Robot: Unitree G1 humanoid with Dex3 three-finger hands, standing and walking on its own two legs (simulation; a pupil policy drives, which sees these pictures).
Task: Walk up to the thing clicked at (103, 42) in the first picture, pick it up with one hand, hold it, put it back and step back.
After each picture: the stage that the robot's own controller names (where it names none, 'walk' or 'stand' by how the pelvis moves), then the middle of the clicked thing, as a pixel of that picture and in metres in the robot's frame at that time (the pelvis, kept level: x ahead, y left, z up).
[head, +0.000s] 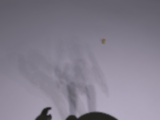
stand; (103, 41) +1.91 -0.28 -0.72
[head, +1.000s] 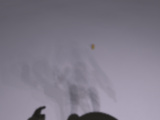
walk; (93, 46) +1.77 +0.09 -0.69
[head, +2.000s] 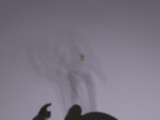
walk; (82, 58) +1.19 +0.25 -0.71
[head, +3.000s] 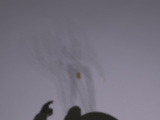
walk; (78, 76) +0.75 +0.24 -0.72
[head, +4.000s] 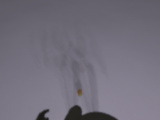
walk; (80, 92) +0.49 +0.19 -0.71
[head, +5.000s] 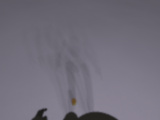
stand; (73, 102) +0.37 +0.17 -0.70
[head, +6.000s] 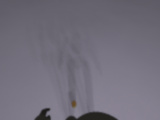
stand; (73, 104) +0.32 +0.17 -0.72
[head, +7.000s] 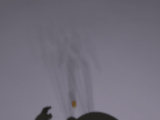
stand; (74, 104) +0.32 +0.18 -0.73
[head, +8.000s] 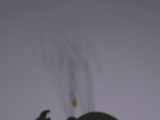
stand; (74, 103) +0.33 +0.18 -0.73
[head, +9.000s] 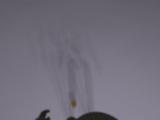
stand; (74, 104) +0.33 +0.18 -0.73
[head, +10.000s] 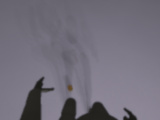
go down; (70, 88) +0.36 +0.18 -0.63
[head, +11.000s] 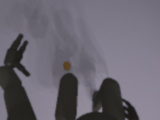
go down; (67, 66) +0.42 +0.20 -0.31
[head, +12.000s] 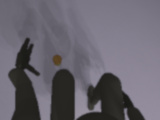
close in; (57, 60) +0.41 +0.22 -0.26
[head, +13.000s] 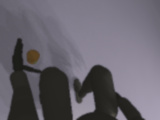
close; (32, 57) +0.41 +0.25 -0.22
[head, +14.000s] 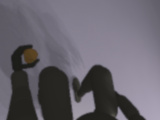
close; (30, 56) +0.40 +0.25 -0.22
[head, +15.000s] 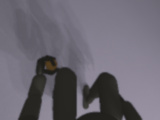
lift; (51, 66) +0.33 +0.24 -0.17
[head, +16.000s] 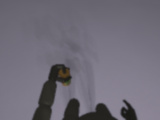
lift; (65, 77) +0.31 +0.18 +0.00
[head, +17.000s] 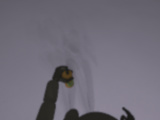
hold; (68, 79) +0.31 +0.16 -0.02
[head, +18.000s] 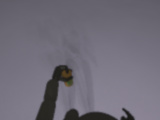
hold; (67, 78) +0.32 +0.17 -0.01
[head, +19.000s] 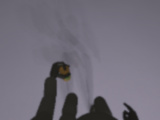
crouch; (65, 73) +0.35 +0.18 -0.08
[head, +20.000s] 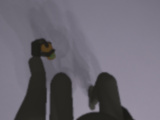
lower; (49, 52) +0.46 +0.25 -0.13
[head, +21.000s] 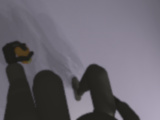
lower; (24, 55) +0.43 +0.26 -0.23
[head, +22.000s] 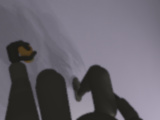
lower; (27, 54) +0.42 +0.27 -0.23
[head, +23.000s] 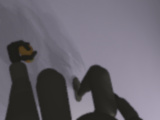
lower; (27, 54) +0.42 +0.27 -0.23
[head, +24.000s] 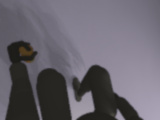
lower; (27, 54) +0.42 +0.27 -0.23
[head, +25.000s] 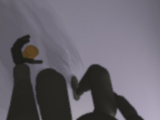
open; (29, 54) +0.41 +0.24 -0.23
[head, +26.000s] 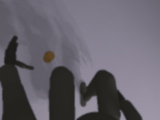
stand; (48, 57) +0.40 +0.23 -0.25
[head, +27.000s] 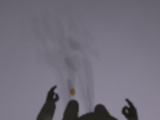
stand; (72, 92) +0.36 +0.17 -0.61
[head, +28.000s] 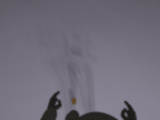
stand; (74, 101) +0.35 +0.17 -0.67
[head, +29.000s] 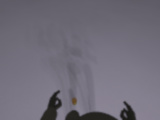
stand; (74, 101) +0.36 +0.16 -0.67
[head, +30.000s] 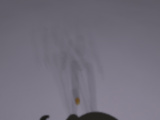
stand; (77, 101) +0.38 +0.15 -0.72
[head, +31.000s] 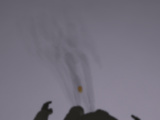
walk; (80, 89) +0.41 +0.13 -0.70
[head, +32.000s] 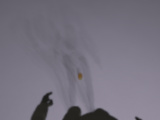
walk; (80, 76) +0.60 +0.14 -0.70
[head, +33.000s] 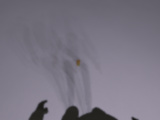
walk; (78, 62) +0.91 +0.20 -0.71
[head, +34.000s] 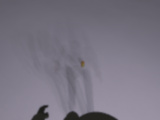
stand; (82, 64) +1.01 +0.15 -0.72
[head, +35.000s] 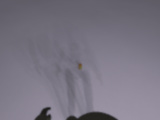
stand; (80, 66) +1.00 +0.20 -0.73
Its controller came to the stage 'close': yes
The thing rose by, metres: 0.70
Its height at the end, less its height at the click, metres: +0.00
